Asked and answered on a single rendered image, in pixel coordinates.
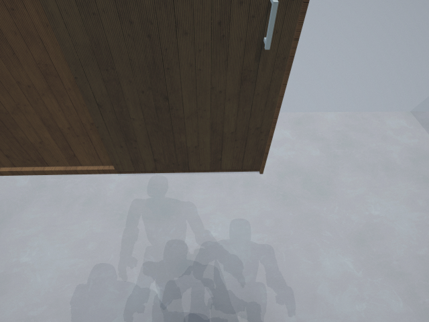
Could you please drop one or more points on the wardrobe door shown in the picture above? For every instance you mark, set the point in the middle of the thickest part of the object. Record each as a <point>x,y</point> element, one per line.
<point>44,120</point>
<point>177,84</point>

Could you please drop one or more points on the handle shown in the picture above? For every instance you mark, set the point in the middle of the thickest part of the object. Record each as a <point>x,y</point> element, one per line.
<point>274,8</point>

